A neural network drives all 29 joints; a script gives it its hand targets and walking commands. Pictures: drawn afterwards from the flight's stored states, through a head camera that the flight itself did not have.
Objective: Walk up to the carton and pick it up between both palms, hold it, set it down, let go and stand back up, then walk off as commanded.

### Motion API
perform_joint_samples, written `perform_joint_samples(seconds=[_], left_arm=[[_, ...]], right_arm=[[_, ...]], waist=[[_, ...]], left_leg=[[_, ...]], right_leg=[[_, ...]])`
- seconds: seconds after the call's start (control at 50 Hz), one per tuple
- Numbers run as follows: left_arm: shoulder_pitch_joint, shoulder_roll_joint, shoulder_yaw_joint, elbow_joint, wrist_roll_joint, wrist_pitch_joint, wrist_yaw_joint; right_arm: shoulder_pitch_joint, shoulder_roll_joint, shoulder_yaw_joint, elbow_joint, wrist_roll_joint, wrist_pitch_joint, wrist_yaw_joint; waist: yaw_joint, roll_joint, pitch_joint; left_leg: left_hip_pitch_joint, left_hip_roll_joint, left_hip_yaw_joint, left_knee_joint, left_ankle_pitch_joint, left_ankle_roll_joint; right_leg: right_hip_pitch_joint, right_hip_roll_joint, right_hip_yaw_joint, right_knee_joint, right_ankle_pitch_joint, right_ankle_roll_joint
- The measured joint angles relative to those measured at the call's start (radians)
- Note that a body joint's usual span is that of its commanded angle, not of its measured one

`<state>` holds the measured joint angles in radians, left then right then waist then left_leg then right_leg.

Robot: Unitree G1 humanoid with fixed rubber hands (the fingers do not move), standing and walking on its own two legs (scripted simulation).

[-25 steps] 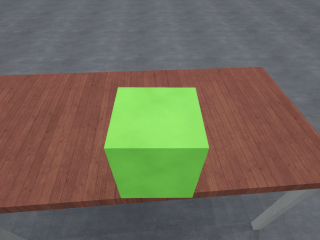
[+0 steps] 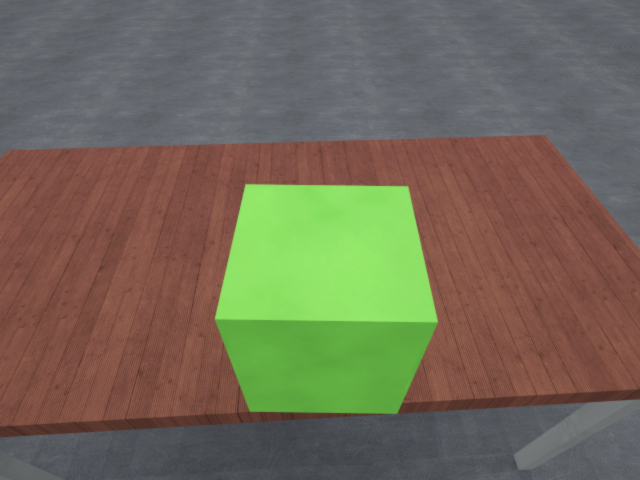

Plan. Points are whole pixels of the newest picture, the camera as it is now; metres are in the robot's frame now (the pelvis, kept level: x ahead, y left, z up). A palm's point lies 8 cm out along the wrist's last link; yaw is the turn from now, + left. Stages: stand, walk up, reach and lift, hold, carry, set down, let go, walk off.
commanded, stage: walk up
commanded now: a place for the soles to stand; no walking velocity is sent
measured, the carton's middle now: (325, 304) +0.35 +0.02 +0.03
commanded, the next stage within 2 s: reach and lift in 0.88 s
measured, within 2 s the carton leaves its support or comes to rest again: neither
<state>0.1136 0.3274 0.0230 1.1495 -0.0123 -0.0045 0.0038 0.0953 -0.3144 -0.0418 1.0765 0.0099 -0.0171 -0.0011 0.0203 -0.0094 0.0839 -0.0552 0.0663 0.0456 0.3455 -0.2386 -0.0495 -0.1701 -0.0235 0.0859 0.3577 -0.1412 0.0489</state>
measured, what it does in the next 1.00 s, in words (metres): stands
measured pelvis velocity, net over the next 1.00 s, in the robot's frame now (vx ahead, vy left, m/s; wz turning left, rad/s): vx -0.02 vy -0.01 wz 0.03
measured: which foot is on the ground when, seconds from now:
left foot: down 0.00-1.00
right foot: down 0.00-1.00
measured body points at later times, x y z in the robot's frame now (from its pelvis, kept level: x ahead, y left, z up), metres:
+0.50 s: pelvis +0.00 +0.00 +0.00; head +0.02 +0.00 +0.45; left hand +0.08 +0.30 -0.14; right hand +0.05 -0.29 -0.14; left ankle -0.03 +0.15 -0.75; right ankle +0.04 -0.15 -0.75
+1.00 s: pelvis -0.02 -0.01 -0.02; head +0.03 -0.01 +0.43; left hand +0.10 +0.28 -0.15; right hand +0.09 -0.30 -0.15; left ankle -0.03 +0.15 -0.74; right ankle +0.04 -0.15 -0.75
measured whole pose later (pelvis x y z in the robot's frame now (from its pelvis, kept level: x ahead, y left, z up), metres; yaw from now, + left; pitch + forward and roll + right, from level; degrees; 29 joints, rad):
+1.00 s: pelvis -0.02 -0.01 -0.02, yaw +2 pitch -2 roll +0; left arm 0.02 0.32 0.02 0.81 -0.01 0.36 0.03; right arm 0.08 -0.30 -0.16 1.00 -0.09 -0.01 0.07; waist -0.01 0.01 0.15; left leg -0.26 0.09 0.00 0.63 -0.34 -0.07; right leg -0.34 -0.02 0.04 0.60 -0.23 0.02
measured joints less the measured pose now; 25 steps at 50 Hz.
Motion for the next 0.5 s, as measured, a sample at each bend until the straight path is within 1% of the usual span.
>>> perform_joint_samples(seconds=[0.22, 0.5], left_arm=[[-0.018, -0.008, 0.002, -0.009, 0.005, 0.003, 0.000], [-0.019, 0.000, 0.005, -0.015, 0.006, 0.006, 0.000]], right_arm=[[0.031, 0.005, -0.003, 0.008, -0.004, 0.003, 0.001], [0.069, 0.015, 0.001, 0.007, -0.004, -0.002, 0.000]], waist=[[-0.019, -0.002, -0.014], [-0.030, 0.000, -0.004]], left_leg=[[0.009, 0.001, 0.007, -0.002, -0.005, 0.001], [0.002, -0.001, 0.019, 0.004, -0.006, 0.004]], right_leg=[[0.006, 0.002, 0.006, -0.001, -0.004, 0.001], [-0.007, 0.001, 0.018, 0.007, -0.001, 0.004]])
